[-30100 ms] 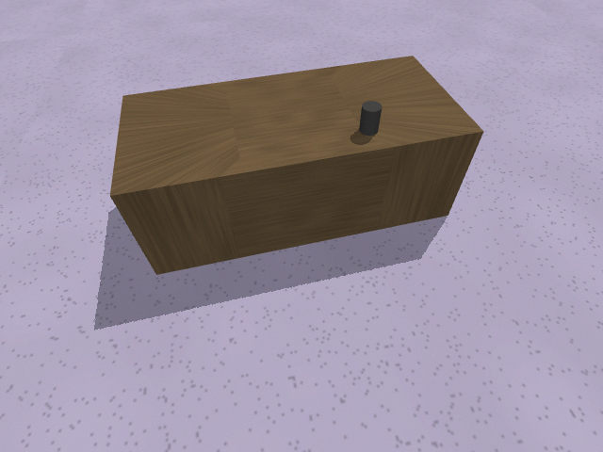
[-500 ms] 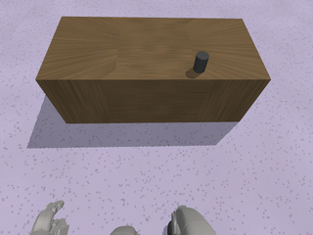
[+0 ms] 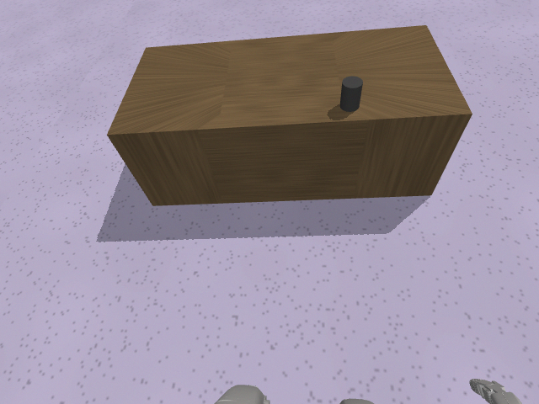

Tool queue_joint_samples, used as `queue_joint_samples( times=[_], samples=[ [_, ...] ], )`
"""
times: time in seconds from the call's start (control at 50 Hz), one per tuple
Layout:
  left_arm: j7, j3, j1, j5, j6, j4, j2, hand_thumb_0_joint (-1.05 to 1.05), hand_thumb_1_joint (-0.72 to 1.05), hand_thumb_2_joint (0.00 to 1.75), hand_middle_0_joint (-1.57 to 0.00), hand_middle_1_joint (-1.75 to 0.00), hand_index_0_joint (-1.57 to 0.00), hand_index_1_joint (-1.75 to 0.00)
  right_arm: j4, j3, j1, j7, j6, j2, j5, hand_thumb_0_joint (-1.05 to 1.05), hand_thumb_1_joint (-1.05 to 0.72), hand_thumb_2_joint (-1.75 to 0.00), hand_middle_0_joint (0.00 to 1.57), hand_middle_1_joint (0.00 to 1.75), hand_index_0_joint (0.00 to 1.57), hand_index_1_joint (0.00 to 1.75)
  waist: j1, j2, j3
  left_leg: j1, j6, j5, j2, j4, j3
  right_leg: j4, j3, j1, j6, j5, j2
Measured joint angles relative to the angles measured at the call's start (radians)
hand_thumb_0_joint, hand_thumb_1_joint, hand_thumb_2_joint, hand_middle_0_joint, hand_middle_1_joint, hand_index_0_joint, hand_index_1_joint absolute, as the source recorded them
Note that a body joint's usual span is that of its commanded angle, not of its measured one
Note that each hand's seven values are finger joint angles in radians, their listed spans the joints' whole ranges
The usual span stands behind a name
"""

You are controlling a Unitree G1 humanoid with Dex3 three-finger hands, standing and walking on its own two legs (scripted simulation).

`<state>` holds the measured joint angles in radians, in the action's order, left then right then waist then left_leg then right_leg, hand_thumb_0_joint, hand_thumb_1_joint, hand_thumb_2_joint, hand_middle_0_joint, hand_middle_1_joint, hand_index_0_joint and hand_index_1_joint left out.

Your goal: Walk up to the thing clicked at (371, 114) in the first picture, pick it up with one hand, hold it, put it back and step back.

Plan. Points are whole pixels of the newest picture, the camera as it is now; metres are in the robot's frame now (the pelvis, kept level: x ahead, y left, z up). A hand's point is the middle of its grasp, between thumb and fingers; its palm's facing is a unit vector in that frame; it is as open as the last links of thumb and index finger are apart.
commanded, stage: step back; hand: right
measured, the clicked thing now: (350, 94) +1.08 -0.21 -0.26
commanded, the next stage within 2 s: stand in 1.62 s
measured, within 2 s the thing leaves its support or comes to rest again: neither
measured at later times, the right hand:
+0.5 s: hand out of the picture +0.07 -0.25 -0.15, palm faces -0.09 +0.93 -0.36, open 7.4 cm
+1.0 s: hand out of the picture +0.14 -0.18 -0.15, palm faces -0.03 +0.95 -0.32, open 7.4 cm
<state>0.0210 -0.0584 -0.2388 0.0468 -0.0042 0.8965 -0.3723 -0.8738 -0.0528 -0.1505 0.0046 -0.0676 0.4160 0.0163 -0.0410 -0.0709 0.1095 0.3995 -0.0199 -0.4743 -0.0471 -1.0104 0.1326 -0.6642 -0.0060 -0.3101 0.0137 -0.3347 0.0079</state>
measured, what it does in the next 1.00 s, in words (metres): steps on the spot: left foot, then left foot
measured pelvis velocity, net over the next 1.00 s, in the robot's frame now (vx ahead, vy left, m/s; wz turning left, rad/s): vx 0.03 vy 0.06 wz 0.01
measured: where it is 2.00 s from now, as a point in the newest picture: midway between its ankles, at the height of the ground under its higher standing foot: outside the picture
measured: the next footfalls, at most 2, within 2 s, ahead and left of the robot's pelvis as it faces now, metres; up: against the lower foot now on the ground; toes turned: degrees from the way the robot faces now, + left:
left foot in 0.08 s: +0.01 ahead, +0.15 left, +0.00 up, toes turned -1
left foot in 0.58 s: +0.06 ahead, +0.18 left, +0.00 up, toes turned +2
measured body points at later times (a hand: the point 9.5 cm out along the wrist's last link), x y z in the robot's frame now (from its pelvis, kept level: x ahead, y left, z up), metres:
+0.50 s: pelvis -0.02 +0.02 +0.01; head +0.00 +0.00 +0.46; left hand +0.00 +0.33 -0.11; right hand +0.07 -0.30 -0.12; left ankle -0.01 +0.16 -0.69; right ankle +0.00 -0.10 -0.72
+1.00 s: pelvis +0.03 +0.06 +0.01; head +0.06 +0.05 +0.46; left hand +0.12 +0.37 -0.11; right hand +0.14 -0.23 -0.13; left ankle +0.02 +0.18 -0.72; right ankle +0.02 -0.08 -0.72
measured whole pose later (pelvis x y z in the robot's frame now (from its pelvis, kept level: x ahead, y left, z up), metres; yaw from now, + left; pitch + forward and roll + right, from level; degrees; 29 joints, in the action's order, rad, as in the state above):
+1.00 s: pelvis +0.03 +0.06 +0.01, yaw +1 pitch -1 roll +0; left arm 0.01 -0.02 -0.10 0.01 -0.02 1.02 -0.36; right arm -1.04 -0.03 -0.08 -0.01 0.01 0.34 0.01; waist -0.01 -0.02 0.07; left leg 0.23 -0.01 -0.32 0.02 -0.57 -0.02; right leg -0.56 -0.01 -0.22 -0.03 -0.32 0.03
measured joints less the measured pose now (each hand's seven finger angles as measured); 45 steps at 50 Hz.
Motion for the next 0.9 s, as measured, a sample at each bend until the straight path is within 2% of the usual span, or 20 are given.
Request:
queue_joint_samples(
  times=[0.06,0.1,0.12,0.14,0.2,0.24,0.3,0.34,0.4,0.46,0.56,0.58,0.6,0.62,0.66,0.72,0.76,0.82,0.86,0.9],
  samples=[
    [-0.003,-0.008,0.019,0.000,-0.005,-0.010,-0.018,0.00,0.90,0.90,-0.21,-0.30,-0.21,-0.30,-0.034,-0.004,-0.024,-0.012,0.008,-0.011,0.010,0.01,-0.90,-0.90,0.21,0.30,0.20,0.30,0.007,0.005,0.002,-0.101,0.005,-0.046,0.035,0.234,-0.045,-0.032,0.035,-0.023,-0.004,-0.005,0.020],
    [-0.005,-0.009,0.035,-0.003,0.001,-0.007,-0.038,0.00,0.90,0.90,-0.21,-0.30,-0.21,-0.30,-0.064,-0.009,-0.027,-0.018,0.020,-0.034,0.016,0.01,-0.90,-0.90,0.21,0.30,0.20,0.30,0.000,0.050,0.020,-0.160,0.009,0.088,0.015,0.366,-0.077,-0.067,0.024,-0.032,-0.015,-0.013,0.054],
    [-0.004,-0.009,0.030,-0.005,0.005,-0.004,-0.047,0.00,0.90,0.90,-0.21,-0.30,-0.21,-0.30,-0.074,-0.009,-0.027,-0.022,0.024,-0.049,0.022,0.01,-0.90,-0.90,0.21,0.30,0.20,0.30,-0.010,0.084,0.025,-0.178,0.009,0.122,-0.003,0.389,-0.100,-0.084,-0.002,-0.037,-0.008,-0.017,0.070],
    [-0.002,-0.007,0.020,-0.010,0.009,0.006,-0.046,0.00,0.91,0.90,-0.21,-0.30,-0.21,-0.30,-0.077,-0.006,-0.036,-0.026,0.028,-0.057,0.025,0.01,-0.90,-0.90,0.21,0.30,0.20,0.30,-0.011,0.094,0.013,-0.180,0.012,0.130,-0.005,0.396,-0.110,-0.101,-0.017,-0.046,-0.004,-0.058,0.064],
    [-0.014,0.005,-0.001,-0.017,0.014,0.052,-0.038,0.00,0.91,0.90,-0.21,-0.30,-0.21,-0.30,-0.083,0.002,-0.060,-0.038,0.035,-0.064,0.026,0.01,-0.90,-0.90,0.21,0.30,0.21,0.30,0.021,0.070,-0.030,-0.178,0.037,0.127,0.026,0.403,-0.089,-0.154,-0.001,-0.053,-0.001,-0.165,0.018],
    [-0.024,0.007,-0.015,-0.022,0.002,0.063,-0.041,0.01,0.91,0.90,-0.21,-0.30,-0.21,-0.30,-0.088,0.007,-0.063,-0.039,0.036,-0.069,0.027,0.01,-0.90,-0.90,0.21,0.30,0.21,0.30,0.024,0.074,-0.046,-0.183,0.026,0.139,0.039,0.419,-0.092,-0.093,0.011,-0.025,0.002,-0.111,0.011],
    [-0.025,0.001,-0.020,-0.022,-0.018,0.079,-0.030,0.01,0.91,0.90,-0.21,-0.30,-0.21,-0.30,-0.090,0.005,-0.052,-0.040,0.035,-0.061,0.023,0.01,-0.90,-0.90,0.21,0.30,0.21,0.30,0.023,0.058,-0.043,-0.170,0.003,0.116,0.064,0.371,-0.090,0.038,0.033,0.037,0.006,0.037,-0.010],
    [-0.020,0.002,-0.017,-0.010,-0.028,0.086,-0.007,0.00,0.91,0.90,-0.21,-0.30,-0.21,-0.30,-0.092,-0.001,-0.051,-0.033,0.026,-0.050,0.020,0.01,-0.90,-0.90,0.21,0.30,0.21,0.30,0.025,0.023,-0.045,-0.141,0.018,0.040,0.067,0.295,-0.044,0.048,0.057,0.049,0.012,0.042,-0.033],
    [-0.021,0.005,-0.018,-0.001,-0.036,0.085,0.010,0.00,0.91,0.90,-0.21,-0.30,-0.21,-0.30,-0.099,-0.009,-0.051,-0.031,0.024,-0.042,0.022,0.01,-0.90,-0.90,0.21,0.30,0.20,0.30,0.002,0.035,-0.054,-0.070,0.021,-0.015,0.025,0.152,-0.044,0.056,0.048,0.045,0.033,0.027,-0.015],
    [-0.020,0.008,-0.012,0.000,-0.044,0.087,0.026,0.00,0.90,0.90,-0.21,-0.30,-0.21,-0.30,-0.100,-0.017,-0.052,-0.035,0.038,-0.016,0.016,0.01,-0.90,-0.90,0.21,0.30,0.20,0.30,-0.001,0.027,-0.044,-0.030,0.024,0.018,0.030,0.121,-0.044,0.094,0.049,0.061,0.019,0.049,0.000],
    [-0.024,0.008,-0.001,-0.002,-0.039,0.090,0.008,0.00,0.90,0.90,-0.21,-0.30,-0.21,-0.30,-0.107,-0.026,-0.059,-0.037,0.048,0.003,0.019,0.01,-0.90,-0.90,0.21,0.30,0.20,0.30,0.006,0.033,-0.034,-0.057,0.016,0.051,0.082,0.289,-0.078,0.074,0.053,0.062,-0.020,0.025,0.031],
    [-0.024,0.009,0.005,-0.005,-0.033,0.089,0.001,0.00,0.90,0.90,-0.21,-0.30,-0.21,-0.30,-0.111,-0.027,-0.061,-0.036,0.053,0.003,0.020,0.01,-0.90,-0.90,0.21,0.30,0.20,0.30,0.010,0.038,-0.032,-0.081,0.014,0.090,0.085,0.358,-0.088,0.053,0.054,0.058,-0.029,0.009,0.040],
    [-0.023,0.010,0.012,-0.008,-0.028,0.088,-0.009,0.00,0.90,0.90,-0.21,-0.30,-0.21,-0.30,-0.119,-0.028,-0.057,-0.032,0.059,-0.003,0.021,0.01,-0.90,-0.90,0.21,0.30,0.20,0.30,0.011,0.055,-0.024,-0.097,0.006,0.183,0.074,0.396,-0.098,0.023,0.047,0.052,-0.038,-0.009,0.056],
    [-0.021,0.010,0.019,-0.013,-0.022,0.087,-0.019,0.01,0.90,0.90,-0.21,-0.30,-0.21,-0.30,-0.126,-0.027,-0.049,-0.026,0.063,-0.014,0.023,0.01,-0.90,-0.90,0.21,0.30,0.20,0.30,0.007,0.080,-0.015,-0.109,0.002,0.205,0.058,0.400,-0.116,-0.008,0.028,0.043,-0.035,-0.024,0.074],
    [-0.016,0.013,0.028,-0.026,-0.007,0.091,-0.027,0.01,0.91,0.90,-0.21,-0.30,-0.21,-0.30,-0.130,-0.017,-0.043,-0.020,0.070,-0.035,0.025,0.01,-0.90,-0.90,0.21,0.30,0.20,0.30,0.011,0.096,-0.020,-0.112,0.004,0.185,0.053,0.391,-0.132,-0.071,-0.006,0.017,-0.019,-0.076,0.061],
    [-0.018,0.019,0.053,-0.034,0.006,0.100,-0.036,0.01,0.91,0.90,-0.21,-0.30,-0.21,-0.30,-0.131,0.001,-0.037,-0.020,0.074,-0.061,0.026,0.01,-0.90,-0.90,0.21,0.30,0.20,0.30,0.028,0.093,-0.032,-0.117,0.011,0.171,0.065,0.399,-0.125,-0.113,-0.015,0.002,-0.004,-0.171,0.023],
    [-0.017,0.019,0.068,-0.039,0.000,0.099,-0.039,0.01,0.91,0.90,-0.20,-0.30,-0.21,-0.30,-0.130,0.012,-0.025,-0.019,0.076,-0.075,0.022,0.01,-0.90,-0.90,0.21,0.30,0.20,0.30,0.028,0.095,-0.032,-0.123,0.010,0.168,0.070,0.406,-0.133,-0.072,-0.006,0.009,0.000,-0.145,0.018],
    [-0.013,0.018,0.093,-0.038,-0.016,0.104,-0.027,0.00,0.91,0.90,-0.20,-0.30,-0.20,-0.30,-0.133,0.021,0.007,-0.016,0.072,-0.077,0.006,0.01,-0.90,-0.90,0.21,0.30,0.21,0.30,0.028,0.075,-0.016,-0.121,0.003,0.143,0.084,0.376,-0.137,0.074,0.010,0.059,-0.014,0.029,0.007],
    [-0.010,0.022,0.105,-0.033,-0.023,0.108,-0.006,0.00,0.91,0.90,-0.20,-0.30,-0.20,-0.30,-0.136,0.022,0.030,-0.010,0.063,-0.071,-0.006,0.01,-0.90,-0.90,0.21,0.30,0.21,0.30,0.034,0.038,-0.012,-0.117,0.001,0.131,0.101,0.355,-0.124,0.087,0.022,0.073,-0.025,0.029,-0.010],
    [-0.014,0.030,0.107,-0.031,-0.025,0.109,0.003,0.00,0.91,0.90,-0.20,-0.30,-0.21,-0.30,-0.138,0.022,0.043,-0.006,0.061,-0.072,-0.008,0.01,-0.90,-0.90,0.21,0.30,0.21,0.30,0.033,0.036,-0.023,-0.128,0.000,0.128,0.092,0.375,-0.132,0.078,0.013,0.068,-0.029,0.012,-0.002]
  ],
)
